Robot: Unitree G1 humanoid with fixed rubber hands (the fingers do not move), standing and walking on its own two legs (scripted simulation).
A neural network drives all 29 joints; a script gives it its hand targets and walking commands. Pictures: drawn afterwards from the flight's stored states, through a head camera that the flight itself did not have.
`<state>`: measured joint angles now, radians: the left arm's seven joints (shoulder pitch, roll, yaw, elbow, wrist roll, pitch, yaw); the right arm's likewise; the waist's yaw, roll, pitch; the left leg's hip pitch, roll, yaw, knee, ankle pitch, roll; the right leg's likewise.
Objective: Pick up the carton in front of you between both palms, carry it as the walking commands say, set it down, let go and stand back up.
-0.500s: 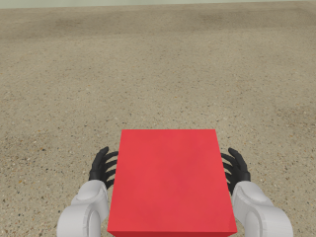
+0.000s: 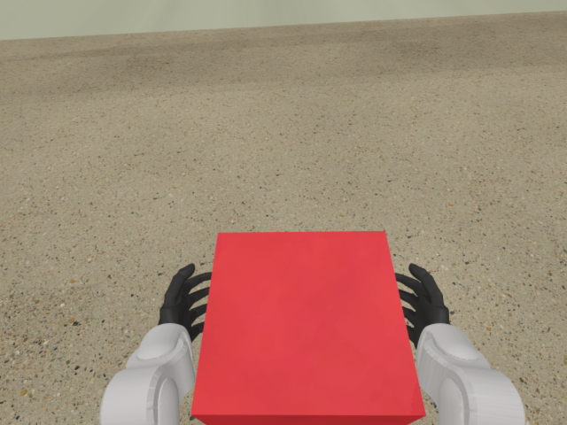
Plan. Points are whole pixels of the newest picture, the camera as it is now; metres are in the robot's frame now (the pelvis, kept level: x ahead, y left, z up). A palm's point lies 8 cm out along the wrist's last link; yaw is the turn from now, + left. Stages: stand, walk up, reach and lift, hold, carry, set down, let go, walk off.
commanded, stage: carry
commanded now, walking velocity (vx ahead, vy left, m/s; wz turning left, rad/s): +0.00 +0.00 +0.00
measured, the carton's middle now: (301, 344) +0.24 +0.00 +0.01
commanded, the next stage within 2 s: none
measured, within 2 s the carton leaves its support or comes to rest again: neither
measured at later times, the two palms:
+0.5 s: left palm (182, 245) +0.33 +0.17 +0.11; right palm (405, 248) +0.33 -0.13 +0.11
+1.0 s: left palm (193, 258) +0.35 +0.17 +0.06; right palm (392, 253) +0.36 -0.13 +0.06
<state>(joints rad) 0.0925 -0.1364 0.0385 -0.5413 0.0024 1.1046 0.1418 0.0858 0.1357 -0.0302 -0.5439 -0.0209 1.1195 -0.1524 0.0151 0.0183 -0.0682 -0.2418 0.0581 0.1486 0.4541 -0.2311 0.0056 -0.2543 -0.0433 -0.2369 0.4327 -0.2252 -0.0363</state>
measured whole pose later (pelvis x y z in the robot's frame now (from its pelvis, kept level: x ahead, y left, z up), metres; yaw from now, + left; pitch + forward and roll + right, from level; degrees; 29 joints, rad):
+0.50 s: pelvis +0.10 +0.02 +0.02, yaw -1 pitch +4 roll -1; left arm 0.07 -0.13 0.04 -0.55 0.01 1.15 0.15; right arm 0.06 0.13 -0.05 -0.54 0.00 1.15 -0.16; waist 0.00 0.01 -0.11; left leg -0.09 0.04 0.17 0.39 -0.21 -0.02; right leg -0.17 -0.07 -0.21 0.48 -0.16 0.01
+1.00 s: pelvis +0.11 +0.00 -0.01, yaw +2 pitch +2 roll -1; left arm -0.03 -0.13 0.07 -0.32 0.07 1.09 0.10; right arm -0.03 0.13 -0.06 -0.33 -0.10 1.10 -0.11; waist 0.01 0.02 -0.09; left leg -0.08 0.05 0.12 0.49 -0.45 -0.01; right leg -0.37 -0.03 -0.21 0.55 -0.22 -0.05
